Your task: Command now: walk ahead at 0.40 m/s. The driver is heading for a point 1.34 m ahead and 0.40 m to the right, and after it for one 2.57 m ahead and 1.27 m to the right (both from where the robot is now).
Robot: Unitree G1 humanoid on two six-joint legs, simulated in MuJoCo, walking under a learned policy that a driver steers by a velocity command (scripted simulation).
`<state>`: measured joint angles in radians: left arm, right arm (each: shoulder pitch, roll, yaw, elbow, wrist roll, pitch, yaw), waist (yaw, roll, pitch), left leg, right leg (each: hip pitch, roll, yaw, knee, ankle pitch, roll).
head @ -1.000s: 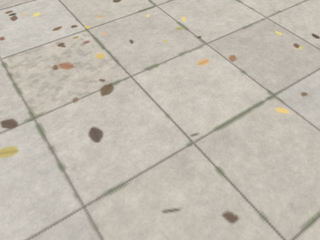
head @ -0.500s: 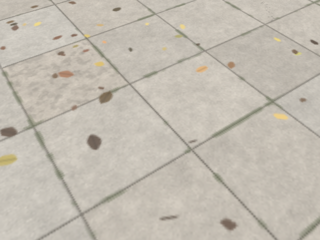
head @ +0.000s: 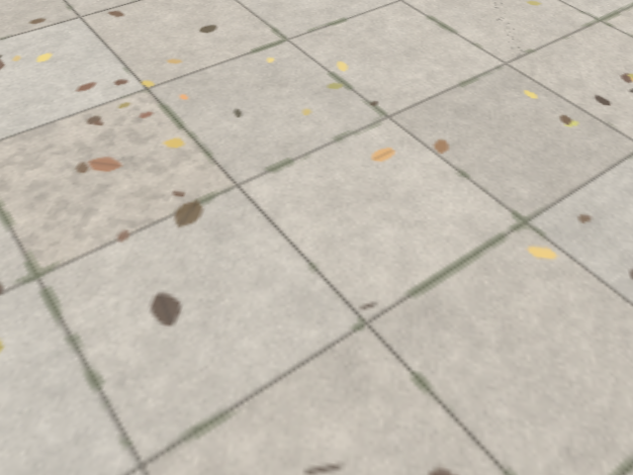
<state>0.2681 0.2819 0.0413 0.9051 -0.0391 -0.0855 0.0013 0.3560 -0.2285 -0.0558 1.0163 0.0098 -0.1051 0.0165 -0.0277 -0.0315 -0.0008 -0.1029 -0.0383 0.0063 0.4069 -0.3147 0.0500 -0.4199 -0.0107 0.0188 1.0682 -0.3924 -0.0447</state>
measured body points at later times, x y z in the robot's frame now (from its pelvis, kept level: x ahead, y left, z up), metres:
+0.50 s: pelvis +0.26 -0.07 +0.00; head +0.28 -0.07 +0.45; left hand +0.34 +0.20 -0.12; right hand +0.33 -0.34 -0.13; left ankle +0.23 +0.09 -0.65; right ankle +0.30 -0.14 -0.74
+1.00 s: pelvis +0.54 +0.00 +0.00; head +0.57 +0.01 +0.44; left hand +0.58 +0.28 -0.15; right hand +0.67 -0.26 -0.11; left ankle +0.60 +0.09 -0.74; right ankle +0.43 -0.14 -0.65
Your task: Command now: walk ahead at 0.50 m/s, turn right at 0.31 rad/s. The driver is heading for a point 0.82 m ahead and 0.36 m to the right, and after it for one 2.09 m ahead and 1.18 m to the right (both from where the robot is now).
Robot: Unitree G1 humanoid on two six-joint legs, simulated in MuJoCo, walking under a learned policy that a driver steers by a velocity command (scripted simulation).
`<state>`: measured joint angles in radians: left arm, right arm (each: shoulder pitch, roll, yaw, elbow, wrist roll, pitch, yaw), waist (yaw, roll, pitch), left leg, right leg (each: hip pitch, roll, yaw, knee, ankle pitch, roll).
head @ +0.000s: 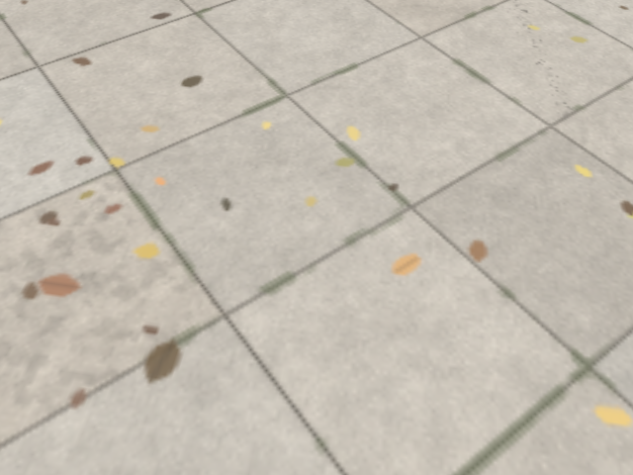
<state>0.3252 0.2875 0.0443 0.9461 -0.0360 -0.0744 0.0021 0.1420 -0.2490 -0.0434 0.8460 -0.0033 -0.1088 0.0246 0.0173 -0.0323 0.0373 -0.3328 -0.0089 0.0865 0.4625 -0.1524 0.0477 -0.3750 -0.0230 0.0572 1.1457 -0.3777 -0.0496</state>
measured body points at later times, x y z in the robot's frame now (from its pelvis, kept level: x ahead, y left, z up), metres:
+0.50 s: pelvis +0.27 -0.07 -0.02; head +0.31 -0.09 +0.43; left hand +0.50 +0.15 -0.11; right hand +0.25 -0.36 -0.15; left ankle +0.13 +0.11 -0.64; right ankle +0.33 -0.15 -0.74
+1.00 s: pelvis +0.55 -0.12 -0.01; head +0.58 -0.14 +0.44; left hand +0.76 +0.09 -0.13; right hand +0.59 -0.45 -0.09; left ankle +0.68 -0.07 -0.74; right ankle +0.37 -0.15 -0.66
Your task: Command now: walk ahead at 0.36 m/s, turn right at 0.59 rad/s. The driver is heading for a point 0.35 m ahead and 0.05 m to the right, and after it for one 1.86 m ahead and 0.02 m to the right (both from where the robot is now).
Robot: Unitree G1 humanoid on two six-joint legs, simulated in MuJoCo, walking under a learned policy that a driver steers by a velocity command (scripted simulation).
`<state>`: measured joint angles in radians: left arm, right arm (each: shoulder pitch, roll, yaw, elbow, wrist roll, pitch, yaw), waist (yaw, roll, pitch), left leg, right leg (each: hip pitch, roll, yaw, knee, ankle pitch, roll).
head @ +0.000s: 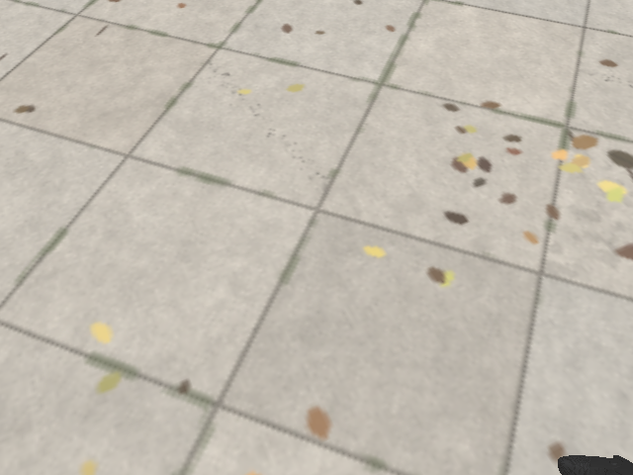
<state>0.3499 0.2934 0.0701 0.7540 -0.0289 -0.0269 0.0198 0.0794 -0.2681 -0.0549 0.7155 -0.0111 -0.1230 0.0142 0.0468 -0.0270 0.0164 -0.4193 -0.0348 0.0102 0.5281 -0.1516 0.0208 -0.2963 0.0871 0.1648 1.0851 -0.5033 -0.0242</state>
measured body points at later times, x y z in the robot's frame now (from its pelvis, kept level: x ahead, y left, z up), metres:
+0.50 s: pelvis +0.13 -0.03 +0.00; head +0.18 -0.07 +0.45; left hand +0.39 +0.18 -0.07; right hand +0.20 -0.35 -0.11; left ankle +0.11 +0.12 -0.64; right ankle +0.18 -0.14 -0.73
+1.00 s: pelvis +0.25 -0.04 +0.02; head +0.28 -0.01 +0.47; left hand +0.52 +0.14 -0.06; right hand +0.15 -0.30 -0.09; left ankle +0.23 +0.08 -0.73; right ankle +0.28 -0.22 -0.67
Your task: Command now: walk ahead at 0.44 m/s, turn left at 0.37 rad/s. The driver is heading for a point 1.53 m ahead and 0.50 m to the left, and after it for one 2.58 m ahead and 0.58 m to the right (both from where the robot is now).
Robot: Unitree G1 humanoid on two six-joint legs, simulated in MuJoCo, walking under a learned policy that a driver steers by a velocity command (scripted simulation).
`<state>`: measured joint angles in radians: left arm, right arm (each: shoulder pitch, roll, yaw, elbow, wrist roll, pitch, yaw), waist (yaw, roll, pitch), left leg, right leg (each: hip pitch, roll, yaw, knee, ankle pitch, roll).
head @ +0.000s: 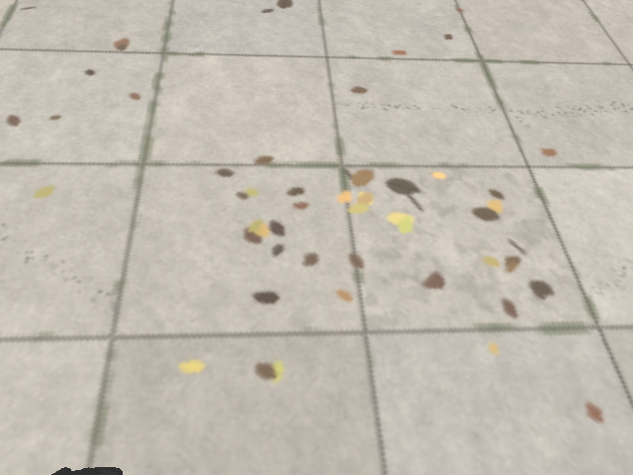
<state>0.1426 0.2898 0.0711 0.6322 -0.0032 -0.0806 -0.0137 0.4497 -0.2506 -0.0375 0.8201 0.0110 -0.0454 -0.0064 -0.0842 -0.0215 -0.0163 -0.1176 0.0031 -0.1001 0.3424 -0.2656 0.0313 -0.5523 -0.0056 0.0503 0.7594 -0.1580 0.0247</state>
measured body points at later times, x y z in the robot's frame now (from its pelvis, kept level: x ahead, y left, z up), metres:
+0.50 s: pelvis +0.23 -0.01 -0.01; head +0.26 +0.01 +0.44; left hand +0.18 +0.28 -0.13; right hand +0.50 -0.19 -0.09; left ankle +0.34 +0.17 -0.70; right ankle +0.16 -0.15 -0.75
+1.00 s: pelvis +0.48 +0.14 -0.01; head +0.50 +0.17 +0.44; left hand +0.54 +0.46 -0.10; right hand +0.69 -0.07 -0.10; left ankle +0.40 +0.18 -0.75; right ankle +0.74 +0.08 -0.70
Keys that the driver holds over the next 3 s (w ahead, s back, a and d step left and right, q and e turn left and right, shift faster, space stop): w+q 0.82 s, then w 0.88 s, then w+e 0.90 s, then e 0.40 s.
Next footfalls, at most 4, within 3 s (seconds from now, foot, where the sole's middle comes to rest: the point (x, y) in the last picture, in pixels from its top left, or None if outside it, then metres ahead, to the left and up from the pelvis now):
0.16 right None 0.20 -0.15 -0.79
0.64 left None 0.43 0.19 -0.79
1.14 right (213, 360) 0.78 0.16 -0.79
1.66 left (60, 322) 0.90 0.52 -0.79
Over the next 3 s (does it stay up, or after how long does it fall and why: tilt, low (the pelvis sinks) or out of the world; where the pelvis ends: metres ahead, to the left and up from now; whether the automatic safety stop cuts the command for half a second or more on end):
stays up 1.43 0.62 -0.01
